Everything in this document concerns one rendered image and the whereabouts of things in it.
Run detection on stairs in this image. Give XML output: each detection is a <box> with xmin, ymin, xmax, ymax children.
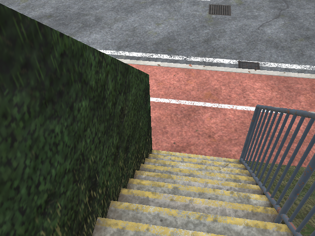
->
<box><xmin>92</xmin><ymin>149</ymin><xmax>293</xmax><ymax>236</ymax></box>

